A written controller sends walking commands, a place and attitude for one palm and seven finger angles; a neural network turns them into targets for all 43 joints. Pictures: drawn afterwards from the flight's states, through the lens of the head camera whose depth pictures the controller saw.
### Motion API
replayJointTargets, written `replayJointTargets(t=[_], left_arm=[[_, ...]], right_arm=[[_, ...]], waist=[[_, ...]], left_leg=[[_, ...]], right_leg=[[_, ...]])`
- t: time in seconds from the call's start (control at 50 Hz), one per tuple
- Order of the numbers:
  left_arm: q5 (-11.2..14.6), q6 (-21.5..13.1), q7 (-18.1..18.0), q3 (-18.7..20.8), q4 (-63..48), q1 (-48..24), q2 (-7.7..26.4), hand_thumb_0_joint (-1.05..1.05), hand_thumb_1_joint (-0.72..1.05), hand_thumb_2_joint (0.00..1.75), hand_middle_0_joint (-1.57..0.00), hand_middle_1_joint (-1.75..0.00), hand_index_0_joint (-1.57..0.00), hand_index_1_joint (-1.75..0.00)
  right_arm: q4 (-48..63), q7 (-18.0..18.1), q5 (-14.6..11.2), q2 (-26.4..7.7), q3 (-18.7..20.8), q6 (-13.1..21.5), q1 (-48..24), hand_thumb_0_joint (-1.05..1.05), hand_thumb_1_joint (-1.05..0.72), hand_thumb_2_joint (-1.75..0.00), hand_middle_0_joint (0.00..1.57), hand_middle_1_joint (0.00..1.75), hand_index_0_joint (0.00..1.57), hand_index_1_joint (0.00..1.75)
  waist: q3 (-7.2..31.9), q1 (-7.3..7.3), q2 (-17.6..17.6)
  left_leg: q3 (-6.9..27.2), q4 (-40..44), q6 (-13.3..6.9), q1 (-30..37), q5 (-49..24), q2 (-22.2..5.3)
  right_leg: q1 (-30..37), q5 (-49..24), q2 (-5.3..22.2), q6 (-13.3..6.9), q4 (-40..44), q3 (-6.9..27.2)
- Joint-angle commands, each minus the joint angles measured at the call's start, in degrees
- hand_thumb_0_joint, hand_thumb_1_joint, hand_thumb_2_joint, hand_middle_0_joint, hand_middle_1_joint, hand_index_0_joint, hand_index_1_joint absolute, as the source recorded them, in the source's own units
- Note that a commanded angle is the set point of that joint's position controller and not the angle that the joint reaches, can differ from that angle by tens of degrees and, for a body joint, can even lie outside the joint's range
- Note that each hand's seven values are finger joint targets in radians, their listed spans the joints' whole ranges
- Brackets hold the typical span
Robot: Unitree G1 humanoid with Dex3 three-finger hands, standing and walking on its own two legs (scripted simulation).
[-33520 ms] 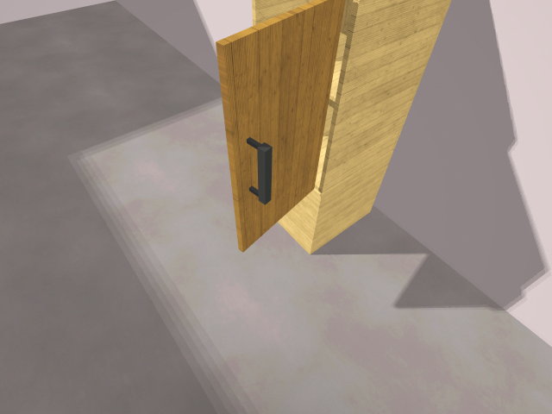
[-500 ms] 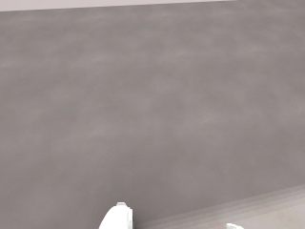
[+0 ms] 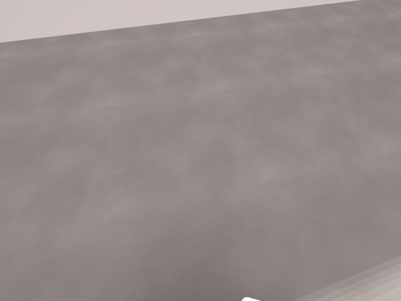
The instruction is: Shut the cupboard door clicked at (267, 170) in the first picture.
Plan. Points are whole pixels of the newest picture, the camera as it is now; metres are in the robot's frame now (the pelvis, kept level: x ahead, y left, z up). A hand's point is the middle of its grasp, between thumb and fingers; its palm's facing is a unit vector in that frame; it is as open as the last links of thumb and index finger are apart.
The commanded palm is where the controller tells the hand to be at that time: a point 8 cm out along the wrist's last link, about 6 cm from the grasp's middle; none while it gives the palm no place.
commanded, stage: turn to face it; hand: left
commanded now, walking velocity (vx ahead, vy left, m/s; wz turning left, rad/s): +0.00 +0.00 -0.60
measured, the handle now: out of the picture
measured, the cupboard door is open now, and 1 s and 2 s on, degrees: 62 62 62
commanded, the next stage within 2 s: none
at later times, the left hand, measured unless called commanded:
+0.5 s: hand (118, 274) +0.20 +0.21 -0.18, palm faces -0.25 -0.95 -0.20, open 7.4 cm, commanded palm none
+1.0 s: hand (162, 254) +0.24 +0.11 -0.15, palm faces -0.56 -0.78 -0.26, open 7.4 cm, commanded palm none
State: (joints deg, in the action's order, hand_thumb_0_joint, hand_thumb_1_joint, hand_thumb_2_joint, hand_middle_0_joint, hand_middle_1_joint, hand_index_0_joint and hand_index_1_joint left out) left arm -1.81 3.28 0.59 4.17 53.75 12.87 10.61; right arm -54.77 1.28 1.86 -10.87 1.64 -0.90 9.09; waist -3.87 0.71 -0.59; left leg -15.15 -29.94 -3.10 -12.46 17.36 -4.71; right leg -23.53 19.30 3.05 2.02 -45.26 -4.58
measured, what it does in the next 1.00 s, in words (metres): steps on the spot, turning right: right foot, then left foot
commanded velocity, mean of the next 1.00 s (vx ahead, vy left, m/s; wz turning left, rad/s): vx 0.00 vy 0.00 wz -0.60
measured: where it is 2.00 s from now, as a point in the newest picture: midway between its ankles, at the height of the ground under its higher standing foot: outside the picture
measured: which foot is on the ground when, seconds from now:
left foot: down 0.00-0.08, up 0.10-0.38, down 0.40-0.82, up 0.84-1.00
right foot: up 0.00-0.04, down 0.06-0.40, up 0.42-0.80, down 0.82-1.00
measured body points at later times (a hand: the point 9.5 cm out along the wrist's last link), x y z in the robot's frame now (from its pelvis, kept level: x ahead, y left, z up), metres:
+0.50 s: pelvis +0.06 +0.03 +0.00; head +0.10 +0.06 +0.44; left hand +0.21 +0.26 -0.16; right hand +0.07 -0.23 -0.13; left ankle +0.10 +0.14 -0.74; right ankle -0.01 -0.10 -0.68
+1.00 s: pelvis +0.05 +0.00 +0.00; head +0.08 -0.04 +0.45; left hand +0.27 +0.15 -0.13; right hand -0.06 -0.26 -0.15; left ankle +0.11 +0.14 -0.66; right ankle -0.01 -0.08 -0.74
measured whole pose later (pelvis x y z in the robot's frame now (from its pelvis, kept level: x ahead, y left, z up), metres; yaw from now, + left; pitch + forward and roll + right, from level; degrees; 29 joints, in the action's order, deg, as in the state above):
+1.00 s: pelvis +0.05 +0.00 +0.00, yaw -35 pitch +1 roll +1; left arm -1.3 2.2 0.3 2.5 49.9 10.1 11.7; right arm -52.4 0.7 1.1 -15.4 3.3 -3.7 10.8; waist -5.3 -1.2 -1.5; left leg -2.4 -62.5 5.1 -28.5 22.9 -5.3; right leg -14.9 14.8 -1.0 -2.1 -28.8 0.3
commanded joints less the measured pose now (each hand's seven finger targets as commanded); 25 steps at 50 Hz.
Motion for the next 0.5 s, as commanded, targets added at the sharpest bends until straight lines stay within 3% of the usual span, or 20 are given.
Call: replayJointTargets(t=[0.0, 0.02, 0.04, 0.06, 0.08, 0.1, 0.12, 0.14, 0.18, 0.28, 0.3, 0.32, 0.34, 0.36, 0.38, 0.4, 0.42, 0.44, 0.48], left_arm=[[0.09, -1.49, 0.22, 1.33, -3.45, 4.35, 3.99, 0.0, 0.9, 0.9, -0.2, -0.3, -0.2, -0.3], [-0.03, -2.02, 0.17, 1.68, -2.95, 6.78, 5.93, 0.0, 0.9, 0.9, -0.2, -0.3, -0.2, -0.3], [-0.57, -2.76, -0.36, 2.45, -2.7, 8.69, 10.76, 0.0, 0.9, 0.9, -0.2, -0.3, -0.2, -0.3], [-0.15, -3.12, -0.87, 2.97, -1.97, 10.73, 14.52, 0.0, 0.9, 0.9, -0.2, -0.3, -0.2, -0.3], [0.34, -2.93, -1.38, 2.96, -2.19, 10.91, 14.87, 0.0, 0.9, 0.9, -0.2, -0.3, -0.2, -0.3], [0.19, -2.69, -1.96, 3.25, -2.99, 8.28, 13.44, 0.0, 0.9, 0.9, -0.2, -0.3, -0.2, -0.3], [0.3, -2.66, -2.2, 3.09, -3.34, 6.24, 12.68, 0.0, 0.9, 0.9, -0.2, -0.3, -0.2, -0.3], [0.55, -2.69, -2.21, 2.57, -3.79, 4.61, 11.71, 0.0, 0.9, 0.9, -0.2, -0.3, -0.2, -0.3], [0.43, -2.63, -2.13, 2.45, -5.06, 1.92, 11.43, 0.0, 0.9, 0.9, -0.2, -0.3, -0.2, -0.3], [-0.05, -1.96, -1.33, 3.04, -5.56, -0.4, 13.59, 0.0, 0.9, 0.9, -0.2, -0.3, -0.2, -0.3], [0.04, -1.76, -1.22, 3.1, -5.73, -1.41, 13.7, 0.0, 0.9, 0.9, -0.2, -0.3, -0.2, -0.3], [0.37, -1.51, -1.05, 3.01, -5.81, -2.25, 13.29, 0.0, 0.9, 0.9, -0.2, -0.3, -0.2, -0.3], [0.79, -1.26, -0.93, 2.74, -6.02, -3.57, 12.45, 0.0, 0.9, 0.9, -0.2, -0.3, -0.2, -0.3], [1.26, -0.96, -0.67, 2.13, -6.79, -2.49, 9.08, 0.0, 0.9, 0.9, -0.2, -0.3, -0.2, -0.3], [1.54, -0.83, -0.24, 1.48, -8.16, -2.23, 6.88, 0.0, 0.9, 0.9, -0.2, -0.3, -0.2, -0.3], [1.06, -0.6, -0.25, 1.66, -8.66, -4.14, 8.75, 0.0, 0.9, 0.9, -0.2, -0.3, -0.2, -0.3], [0.64, -0.29, 0.03, 2.07, -8.12, -3.86, 8.94, 0.0, 0.9, 0.9, -0.2, -0.3, -0.2, -0.3], [0.46, -0.19, 0.51, 2.49, -7.35, -3.95, 9.04, 0.0, 0.9, 0.9, -0.2, -0.3, -0.2, -0.3], [0.58, 0.17, 1.25, 2.27, -7.21, -4.04, 8.43, 0.0, 0.9, 0.9, -0.2, -0.3, -0.2, -0.3]], right_arm=[[2.93, 0.58, -0.34, -10.47, 3.26, 0.62, 1.51, 0.0, -0.9, -0.9, 0.2, 0.3, 0.2, 0.3], [3.15, 0.37, -0.7, -10.06, 3.45, 0.58, 1.33, 0.0, -0.9, -0.9, 0.2, 0.3, 0.2, 0.3], [4.31, 0.12, -1.21, -7.32, 3.23, 0.56, 1.57, 0.0, -0.9, -0.9, 0.2, 0.3, 0.2, 0.3], [6.4, -0.02, -1.21, -5.11, 2.47, 0.14, -0.62, 0.0, -0.9, -0.9, 0.2, 0.3, 0.2, 0.3], [6.43, 0.46, -1.22, -5.78, 2.27, -0.53, -0.43, 0.0, -0.9, -0.9, 0.2, 0.3, 0.2, 0.3], [6.94, 0.46, -1.12, -5.19, 2.26, -0.54, -1.99, 0.0, -0.9, -0.9, 0.2, 0.3, 0.2, 0.3], [6.77, 0.52, -1.1, -5.9, 2.2, -0.34, -2.3, 0.0, -0.9, -0.9, 0.2, 0.3, 0.2, 0.3], [6.46, 0.45, -1.13, -6.81, 2.26, -0.27, -2.38, 0.0, -0.9, -0.9, 0.2, 0.3, 0.2, 0.3], [6.01, 0.08, -1.19, -5.95, 2.08, -0.35, -0.9, 0.0, -0.9, -0.9, 0.2, 0.3, 0.2, 0.3], [6.6, 0.17, -1.5, -5.26, 1.83, -0.04, 0.55, 0.0, -0.9, -0.9, 0.2, 0.3, 0.2, 0.3], [6.12, 0.35, -1.61, -5.59, 1.8, 0.2, 2.49, 0.0, -0.9, -0.9, 0.2, 0.3, 0.2, 0.3], [5.62, 0.54, -1.58, -6.03, 1.82, 0.45, 4.11, 0.0, -0.9, -0.9, 0.2, 0.3, 0.2, 0.3], [4.77, 0.61, -1.57, -7.2, 2.07, 0.93, 6.95, 0.0, -0.9, -0.9, 0.2, 0.3, 0.2, 0.3], [4.69, 0.76, -1.06, -11.42, 2.8, 1.55, 8.25, 0.0, -0.9, -0.9, 0.2, 0.3, 0.2, 0.3], [5.27, 1.03, -0.36, -16.79, 3.74, 1.72, 10.26, 0.0, -0.9, -0.9, 0.2, 0.3, 0.2, 0.3], [5.48, 1.25, -0.02, -17.15, 3.5, 1.21, 10.7, 0.0, -0.9, -0.9, 0.2, 0.3, 0.2, 0.3], [6.17, 1.29, 0.15, -14.98, 2.92, 1.28, 7.55, 0.0, -0.9, -0.9, 0.2, 0.3, 0.2, 0.3], [7.11, 1.39, 0.2, -13.84, 2.67, 1.47, 4.78, 0.0, -0.9, -0.9, 0.2, 0.3, 0.2, 0.3], [7.92, 1.41, 0.25, -12.21, 2.06, 1.29, 2.74, 0.0, -0.9, -0.9, 0.2, 0.3, 0.2, 0.3]], waist=[[6.16, 0.65, -5.65], [7.35, 1.85, -1.75], [8.53, 2.6, 10.73], [6.52, 4.0, 16.64], [6.97, 3.49, 12.09], [6.08, 2.9, 10.64], [7.14, 2.25, 11.95], [7.53, 1.78, 9.42], [9.6, 0.52, 6.4], [7.7, 0.18, 8.57], [7.89, -0.73, 9.11], [7.5, -1.47, 8.94], [7.98, -3.11, 7.47], [9.49, -2.89, -4.39], [9.62, -3.56, -19.11], [8.38, -4.48, -14.01], [6.18, -2.56, -11.05], [4.27, -1.48, -11.75], [2.6, -0.67, -10.75]], left_leg=[[7.21, 0.68, -2.37, 4.58, -23.76, -14.78], [4.58, -5.59, 0.34, 2.09, -19.67, -11.85], [0.74, -16.79, 4.17, -7.43, -4.83, -4.92], [4.02, -28.79, 6.38, -18.18, 19.95, 1.92], [11.29, -34.91, 6.05, -20.14, 19.15, 0.92], [13.67, -37.33, 6.01, -24.87, 16.27, 0.22], [14.82, -38.35, 6.68, -26.53, 13.71, -0.16], [15.6, -37.91, 7.12, -25.32, 11.16, -0.58], [14.74, -32.09, 7.54, -20.04, 8.42, -0.24], [12.54, -13.75, 7.62, -11.32, 6.65, 2.46], [12.38, -8.9, 7.54, -8.12, 4.14, 3.07], [12.09, -3.14, 7.43, -3.34, -0.78, 3.68], [12.34, 4.59, 7.31, 3.75, -7.08, 2.86], [22.29, 11.11, 4.79, 9.77, -10.25, -6.44], [34.96, 13.19, -2.0, 11.51, -20.84, -20.41], [35.69, 12.7, -6.25, 6.43, -21.97, -23.48], [31.92, 13.58, -6.27, 3.21, -20.6, -21.08], [28.67, 13.22, -5.49, 1.77, -22.34, -18.66], [21.17, 11.79, -4.08, 1.91, -25.63, -15.51]], right_leg=[[6.96, -7.97, -1.43, -1.19, 12.12, -1.24], [11.91, -17.54, 0.15, -2.24, 17.73, 2.01], [18.64, -34.87, 10.25, -6.71, 22.39, 17.24], [21.39, -51.88, 19.17, -14.23, 24.13, 27.22], [21.22, -47.42, 20.14, -17.21, 24.52, 27.16], [23.25, -43.67, 17.56, -16.79, 24.05, 25.67], [24.86, -43.15, 15.55, -16.03, 22.96, 25.39], [23.84, -42.59, 14.11, -15.15, 22.51, 22.45], [20.9, -37.97, 11.43, -13.38, 22.23, 18.21], [14.88, -31.17, 9.32, -12.55, 21.12, 19.78], [13.38, -30.19, 8.56, -11.56, 19.65, 19.97], [10.09, -28.05, 6.96, -9.77, 18.11, 19.77], [5.72, -23.6, 4.76, -7.17, 15.43, 18.18], [-1.43, -9.34, -1.15, -3.79, 8.51, 13.82], [-8.56, 15.24, -6.62, -0.52, -5.41, 5.98], [-6.72, 18.14, -4.42, -0.73, -15.56, 8.03], [-7.29, 14.67, -3.27, -0.28, -20.43, 8.48], [-8.25, 11.82, -2.4, 0.2, -22.94, 7.66], [-7.98, 8.59, -1.33, 0.99, -22.06, 5.99]])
